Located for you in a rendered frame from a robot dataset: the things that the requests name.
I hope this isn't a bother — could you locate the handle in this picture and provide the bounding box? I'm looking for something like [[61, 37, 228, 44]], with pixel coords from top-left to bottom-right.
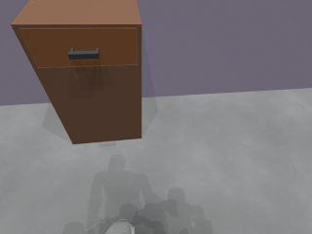
[[68, 47, 99, 59]]

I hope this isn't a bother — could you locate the drawer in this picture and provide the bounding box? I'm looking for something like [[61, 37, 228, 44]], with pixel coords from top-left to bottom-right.
[[20, 27, 137, 67]]

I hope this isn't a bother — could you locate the cabinet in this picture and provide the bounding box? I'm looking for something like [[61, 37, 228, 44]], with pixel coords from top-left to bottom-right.
[[11, 0, 142, 144]]

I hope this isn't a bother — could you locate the left robot thigh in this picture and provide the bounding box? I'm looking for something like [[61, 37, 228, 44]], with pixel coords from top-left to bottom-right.
[[105, 221, 136, 234]]

